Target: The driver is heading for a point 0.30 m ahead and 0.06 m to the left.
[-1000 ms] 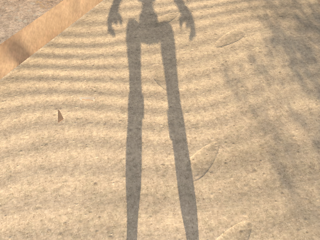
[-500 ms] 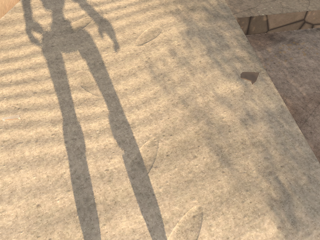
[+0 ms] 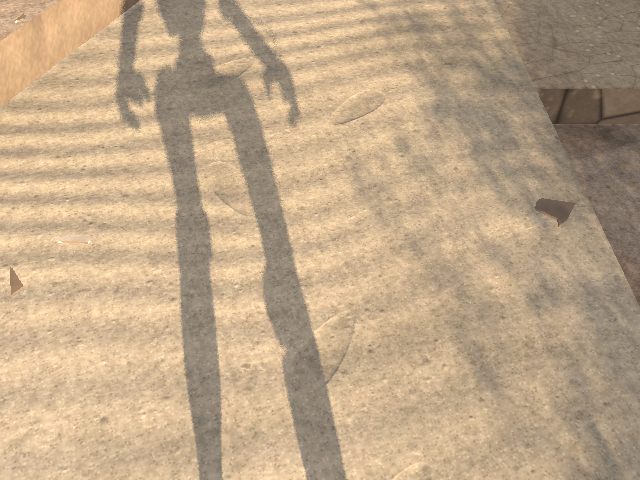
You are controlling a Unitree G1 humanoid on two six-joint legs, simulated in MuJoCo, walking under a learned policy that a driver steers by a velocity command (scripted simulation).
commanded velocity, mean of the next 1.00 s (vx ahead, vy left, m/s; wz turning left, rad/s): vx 0.15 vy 0.00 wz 0.18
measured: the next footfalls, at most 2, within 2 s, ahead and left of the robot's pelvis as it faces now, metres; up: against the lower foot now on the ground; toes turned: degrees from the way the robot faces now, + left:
left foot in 0.12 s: +0.13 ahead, +0.15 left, +0.00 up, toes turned +8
right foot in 0.60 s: +0.39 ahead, +0.02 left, +0.00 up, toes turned +11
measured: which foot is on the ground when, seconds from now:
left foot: up 0.00-0.10, down 0.12-0.60, up 0.62-0.82, down 0.84-1.00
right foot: down 0.00-0.12, up 0.14-0.58, down 0.60-1.00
